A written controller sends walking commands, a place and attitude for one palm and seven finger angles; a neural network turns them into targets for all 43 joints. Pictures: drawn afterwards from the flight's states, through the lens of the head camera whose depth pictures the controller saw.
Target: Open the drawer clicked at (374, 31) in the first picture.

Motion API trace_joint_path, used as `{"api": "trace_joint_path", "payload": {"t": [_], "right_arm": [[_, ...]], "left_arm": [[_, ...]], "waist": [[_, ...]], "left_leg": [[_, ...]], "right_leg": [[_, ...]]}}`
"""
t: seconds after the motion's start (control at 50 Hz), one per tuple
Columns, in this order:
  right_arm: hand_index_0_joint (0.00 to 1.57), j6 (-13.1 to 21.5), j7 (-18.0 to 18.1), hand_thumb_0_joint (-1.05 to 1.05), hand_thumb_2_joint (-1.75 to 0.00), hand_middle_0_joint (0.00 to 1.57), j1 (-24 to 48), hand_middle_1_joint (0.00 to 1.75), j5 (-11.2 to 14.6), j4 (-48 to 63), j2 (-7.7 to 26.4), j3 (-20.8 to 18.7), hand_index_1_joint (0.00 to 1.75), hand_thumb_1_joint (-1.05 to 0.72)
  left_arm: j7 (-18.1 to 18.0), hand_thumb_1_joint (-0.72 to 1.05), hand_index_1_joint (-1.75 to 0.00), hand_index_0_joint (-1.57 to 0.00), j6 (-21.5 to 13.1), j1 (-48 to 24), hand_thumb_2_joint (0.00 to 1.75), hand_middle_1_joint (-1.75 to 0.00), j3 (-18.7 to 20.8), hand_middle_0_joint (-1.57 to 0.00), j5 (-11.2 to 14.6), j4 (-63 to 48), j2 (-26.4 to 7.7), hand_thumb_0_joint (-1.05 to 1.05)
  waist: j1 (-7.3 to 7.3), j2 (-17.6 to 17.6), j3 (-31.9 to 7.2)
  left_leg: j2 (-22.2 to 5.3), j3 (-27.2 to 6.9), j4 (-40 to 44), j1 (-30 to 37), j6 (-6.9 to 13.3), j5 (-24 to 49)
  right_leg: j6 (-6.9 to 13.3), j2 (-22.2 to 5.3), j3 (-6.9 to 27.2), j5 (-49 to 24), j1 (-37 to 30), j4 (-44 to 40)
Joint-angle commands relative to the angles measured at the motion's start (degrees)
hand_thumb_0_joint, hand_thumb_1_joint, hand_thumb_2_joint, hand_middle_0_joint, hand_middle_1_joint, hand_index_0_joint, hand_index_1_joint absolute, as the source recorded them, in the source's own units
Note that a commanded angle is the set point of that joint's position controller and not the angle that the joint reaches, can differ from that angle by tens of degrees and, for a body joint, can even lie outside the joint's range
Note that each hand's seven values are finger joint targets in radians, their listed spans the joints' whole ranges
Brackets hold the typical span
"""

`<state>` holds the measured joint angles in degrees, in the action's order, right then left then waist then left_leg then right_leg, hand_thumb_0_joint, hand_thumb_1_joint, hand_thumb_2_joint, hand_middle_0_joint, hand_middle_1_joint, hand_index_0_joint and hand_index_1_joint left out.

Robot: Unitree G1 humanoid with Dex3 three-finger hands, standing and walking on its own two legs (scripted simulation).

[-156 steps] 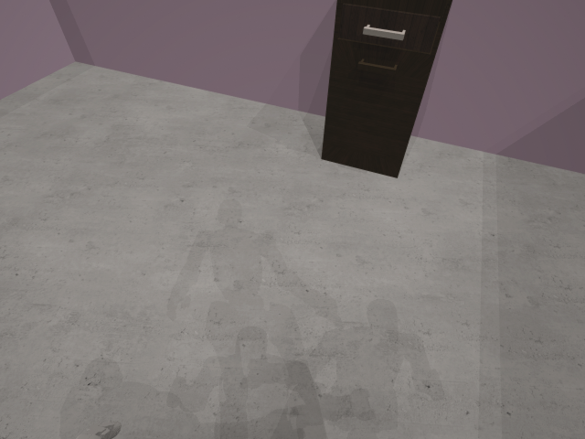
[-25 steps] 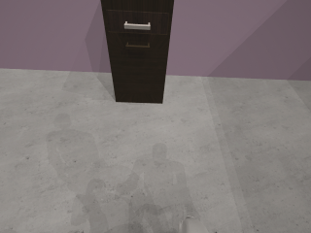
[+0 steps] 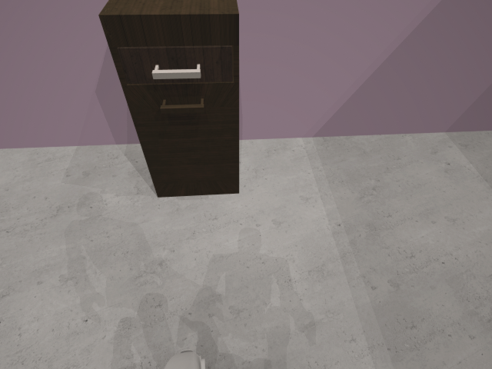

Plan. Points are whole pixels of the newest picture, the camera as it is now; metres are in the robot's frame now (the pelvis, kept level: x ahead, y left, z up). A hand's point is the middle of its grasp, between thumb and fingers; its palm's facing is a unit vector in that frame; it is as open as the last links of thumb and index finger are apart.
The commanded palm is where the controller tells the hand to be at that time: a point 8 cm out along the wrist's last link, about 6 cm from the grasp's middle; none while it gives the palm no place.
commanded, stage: walk to a spot facing it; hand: left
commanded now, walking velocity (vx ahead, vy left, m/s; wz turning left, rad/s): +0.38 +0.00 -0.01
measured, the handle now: (177, 70) +1.04 +0.28 -0.04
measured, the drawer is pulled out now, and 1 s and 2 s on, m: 0.00 0.00 0.00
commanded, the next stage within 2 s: turn to face it in 0.34 s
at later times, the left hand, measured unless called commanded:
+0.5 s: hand (144, 310) +0.27 +0.23 -0.17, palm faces -0.06 -0.98 -0.17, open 7.4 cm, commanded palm none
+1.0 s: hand (174, 272) +0.36 +0.18 -0.18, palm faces +0.06 -0.99 -0.16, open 7.3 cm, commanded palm none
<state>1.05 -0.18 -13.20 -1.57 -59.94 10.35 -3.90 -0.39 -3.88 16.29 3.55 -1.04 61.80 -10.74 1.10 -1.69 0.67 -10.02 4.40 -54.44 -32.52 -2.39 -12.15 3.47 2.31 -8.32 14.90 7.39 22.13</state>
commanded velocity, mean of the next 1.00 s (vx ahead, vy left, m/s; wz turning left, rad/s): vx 0.10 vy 0.00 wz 0.01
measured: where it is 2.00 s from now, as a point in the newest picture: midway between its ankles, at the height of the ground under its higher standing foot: (241, 316)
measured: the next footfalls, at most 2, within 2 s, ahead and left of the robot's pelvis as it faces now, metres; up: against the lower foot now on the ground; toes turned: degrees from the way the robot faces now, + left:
left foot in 0.16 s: +0.20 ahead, +0.16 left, +0.00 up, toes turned +11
right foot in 0.62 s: +0.36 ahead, -0.11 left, +0.00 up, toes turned -16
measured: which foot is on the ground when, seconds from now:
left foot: up 0.00-0.14, down 0.16-0.64, up 0.66-0.98, down 1.00-1.00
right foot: down 0.00-0.18, up 0.20-0.60, down 0.62-1.00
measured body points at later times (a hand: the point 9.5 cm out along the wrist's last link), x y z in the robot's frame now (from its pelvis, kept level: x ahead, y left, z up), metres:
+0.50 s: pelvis +0.20 +0.05 +0.00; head +0.22 +0.06 +0.45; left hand +0.27 +0.28 -0.16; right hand +0.16 -0.18 -0.15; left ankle +0.16 +0.15 -0.74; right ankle +0.25 -0.10 -0.67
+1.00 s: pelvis +0.26 +0.02 -0.01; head +0.26 +0.03 +0.44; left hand +0.35 +0.24 -0.17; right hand +0.28 -0.22 -0.16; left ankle +0.27 +0.13 -0.74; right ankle +0.32 -0.10 -0.74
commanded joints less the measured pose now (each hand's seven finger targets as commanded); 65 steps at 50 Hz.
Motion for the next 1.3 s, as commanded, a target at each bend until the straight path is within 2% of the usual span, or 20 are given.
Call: {"api": "trace_joint_path", "payload": {"t": [0.0,0.08,0.12,0.14,0.16,0.18,0.24,0.34,0.42,0.54,0.58,0.62,0.64,0.74,0.94,0.98,1.0,1.08,1.22,1.28], "right_arm": [[0.20,1.18,-1.64,0.00,-0.90,0.20,2.59,0.30,0.15,4.13,0.41,0.60,0.30,-0.90],[0.20,2.17,-1.70,0.00,-0.90,0.20,4.38,0.30,0.22,5.09,2.19,0.55,0.30,-0.90],[0.20,2.88,-0.82,0.00,-0.90,0.20,-4.60,0.30,-0.24,1.97,4.79,-0.08,0.30,-0.90],[0.20,3.38,-0.09,0.00,-0.90,0.20,-13.06,0.30,-0.88,-0.02,10.14,-1.36,0.30,-0.90],[0.20,3.22,0.32,0.00,-0.90,0.20,-19.78,0.30,-0.76,-1.27,16.59,-2.65,0.30,-0.90],[0.20,2.63,0.76,0.00,-0.90,0.20,-19.09,0.30,-0.37,-1.48,14.86,-1.97,0.30,-0.90],[0.20,3.55,1.31,0.00,-0.90,0.20,-8.13,0.30,-0.19,0.88,6.84,0.24,0.30,-0.90],[0.20,4.17,1.89,0.00,-0.90,0.20,-5.99,0.30,0.34,1.10,3.69,0.30,0.30,-0.90],[0.20,3.64,2.01,0.00,-0.90,0.20,-6.69,0.30,0.30,0.77,5.00,0.10,0.30,-0.90],[0.20,2.09,1.72,0.00,-0.90,0.20,-8.92,0.30,0.03,-1.88,5.78,0.14,0.30,-0.90],[0.20,1.94,1.30,0.00,-0.90,0.20,-9.19,0.30,0.71,-2.46,4.19,0.67,0.30,-0.90],[0.20,0.96,1.29,0.00,-0.90,0.20,-13.04,0.30,1.66,-1.66,-0.09,1.40,0.30,-0.90],[0.20,-0.17,1.79,0.00,-0.90,0.20,-12.39,0.30,1.71,-1.74,0.33,1.32,0.30,-0.90],[0.20,-2.42,1.32,0.00,-0.90,0.20,-10.88,0.30,1.18,-2.78,-0.85,1.33,0.30,-0.90],[0.20,-2.11,0.61,0.00,-0.90,0.20,-10.08,0.30,0.67,-0.85,-0.22,1.03,0.30,-0.90],[0.20,-1.63,0.87,0.00,-0.90,0.20,-9.66,0.30,-0.15,0.80,6.29,-0.09,0.30,-0.90],[0.20,-1.68,1.25,0.00,-0.90,0.20,-6.67,0.30,-0.54,2.16,7.98,-0.24,0.30,-0.90],[0.20,-0.22,2.00,0.00,-0.90,0.20,-3.57,0.30,-0.31,2.21,5.78,0.57,0.30,-0.90],[0.20,0.48,1.78,0.00,-0.90,0.20,-8.89,0.30,-0.19,-0.16,7.70,-0.47,0.30,-0.90],[0.20,0.21,1.41,0.00,-0.90,0.20,-6.22,0.30,0.02,-0.21,7.72,-0.49,0.30,-0.90]], "left_arm": [[-0.01,0.90,-0.30,-0.20,-1.26,4.23,0.90,-0.30,0.32,-0.20,-0.36,-1.03,-6.20,0.00],[-0.08,0.90,-0.30,-0.20,-0.80,6.20,0.90,-0.30,0.83,-0.20,-0.47,-0.28,-8.21,0.00],[-0.04,0.90,-0.30,-0.20,-0.61,5.73,0.90,-0.30,0.73,-0.20,-0.01,-0.13,-7.72,0.00],[0.28,0.90,-0.30,-0.20,-0.54,6.97,0.90,-0.30,0.42,-0.20,0.44,-0.80,-5.34,0.00],[0.83,0.90,-0.30,-0.20,-0.64,6.57,0.90,-0.30,-0.48,-0.20,0.83,-2.39,-2.64,0.00],[0.47,0.90,-0.30,-0.20,-0.56,2.75,0.90,-0.30,0.14,-0.20,0.26,-3.53,-4.73,0.00],[1.09,0.90,-0.30,-0.20,0.63,0.12,0.90,-0.30,0.55,-0.20,-0.15,-2.16,-2.58,0.00],[1.46,0.90,-0.30,-0.20,4.13,3.28,0.90,-0.30,1.23,-0.20,-0.84,-2.53,0.16,0.00],[1.93,0.90,-0.30,-0.20,4.80,-2.46,0.90,-0.30,1.21,-0.20,-0.67,-5.63,0.25,0.00],[0.60,0.90,-0.30,-0.20,2.90,-2.29,0.90,-0.30,-0.18,-0.20,-0.62,-5.18,0.32,0.00],[-0.07,0.90,-0.30,-0.20,1.61,4.65,0.90,-0.30,0.25,-0.20,-0.83,-2.46,-3.37,0.00],[-0.75,0.90,-0.30,-0.20,0.60,9.87,0.90,-0.30,1.33,-0.20,-0.18,-0.76,-11.65,0.00],[-0.90,0.90,-0.30,-0.20,0.87,7.01,0.90,-0.30,0.78,-0.20,0.24,-1.54,-10.93,0.00],[-2.07,0.90,-0.30,-0.20,2.28,-6.63,0.90,-0.30,0.07,-0.20,-0.17,-4.82,-6.24,0.00],[-2.12,0.90,-0.30,-0.20,4.17,-6.28,0.90,-0.30,0.98,-0.20,0.21,-5.17,-6.16,0.00],[-1.52,0.90,-0.30,-0.20,5.10,-5.52,0.90,-0.30,0.34,-0.20,0.83,-7.12,-1.51,0.00],[-1.27,0.90,-0.30,-0.20,5.17,-7.30,0.90,-0.30,0.26,-0.20,0.56,-7.86,-1.44,0.00],[-0.13,0.90,-0.30,-0.20,4.68,-4.92,0.90,-0.30,0.29,-0.20,-0.64,-5.48,-1.74,0.00],[0.71,0.90,-0.30,-0.20,3.14,-5.13,0.90,-0.30,-0.85,-0.20,-0.49,-4.62,-1.32,0.00],[0.90,0.90,-0.30,-0.20,2.55,0.36,0.90,-0.30,-0.90,-0.20,-0.28,-2.74,-0.75,0.00]], "waist": [[-1.76,8.05,6.03],[-1.99,5.10,4.57],[2.57,0.44,0.11],[5.49,-8.93,-6.08],[6.73,-21.83,-10.03],[6.92,-13.80,-7.46],[2.03,-3.95,2.92],[-1.79,-5.39,3.22],[-1.21,-5.83,4.78],[-1.04,-6.61,1.27],[-4.60,-0.62,-3.42],[-4.55,15.39,-12.94],[-3.77,11.74,-10.05],[-0.09,9.21,-1.85],[0.47,6.03,-0.37],[0.14,-13.67,3.40],[-0.03,-13.90,5.51],[-0.65,-10.74,3.99],[2.26,-4.93,1.84],[-0.27,-5.87,0.99]], "left_leg": [[0.62,1.11,11.10,1.81,0.41,2.16],[3.22,3.92,19.29,7.81,1.69,-0.84],[5.79,5.52,26.03,24.58,2.72,1.65],[-3.69,-6.78,29.20,38.65,6.10,2.89],[-17.80,-24.56,34.88,47.07,11.94,7.94],[-19.44,-25.79,37.80,43.67,13.86,6.57],[-13.54,-10.29,39.87,28.12,8.90,12.06],[-9.80,3.76,42.02,22.79,7.29,15.31],[-9.68,7.61,40.61,25.70,8.29,23.28],[-8.02,7.39,30.29,27.03,7.46,31.62],[-4.20,8.07,20.83,22.59,3.98,22.84],[4.95,5.02,-0.49,11.83,0.28,-23.43],[3.93,-0.29,-4.09,12.55,0.55,-26.17],[2.64,-1.87,-4.83,12.82,0.03,-16.44],[4.77,2.38,24.59,22.13,0.28,-2.63],[-8.05,-17.74,40.18,16.46,6.06,-5.39],[-11.89,-21.70,44.93,10.53,9.77,-6.99],[-6.59,-15.87,44.34,18.91,9.85,-9.44],[-6.73,-14.61,42.15,29.41,12.23,-6.02],[-4.80,-11.94,39.18,23.77,10.39,-8.93]], "right_leg": [[5.66,-16.56,10.72,-6.66,3.78,-11.17],[4.94,-17.51,11.01,-12.52,-1.37,-6.36],[2.64,-13.40,6.75,-22.88,2.96,8.02],[-0.44,-8.54,2.99,-15.41,12.26,23.07],[-2.62,-2.13,0.45,15.77,24.69,41.33],[-1.67,-3.76,6.22,18.06,27.99,49.00],[-2.37,-9.19,8.59,5.81,27.66,51.46],[-4.63,-9.67,6.67,-1.77,26.32,47.54],[-5.66,-10.25,4.51,-4.00,28.38,35.94],[-3.70,-5.52,0.15,-5.90,11.47,13.60],[-4.03,-7.23,1.11,-19.74,-2.20,5.13],[5.47,-27.98,19.64,-51.35,-14.38,3.43],[7.53,-28.09,17.36,-46.34,-7.80,0.28],[4.33,-23.15,8.27,-17.03,8.08,-5.74],[0.12,-19.40,2.19,2.46,12.04,-0.41],[-5.70,-9.86,-2.31,8.80,17.17,12.90],[-5.84,-7.92,0.12,11.15,14.84,19.36],[-5.06,-7.54,4.70,9.50,20.49,31.67],[-5.55,-7.10,3.29,11.80,20.30,21.11],[-5.30,-5.26,1.42,8.04,9.94,9.90]]}}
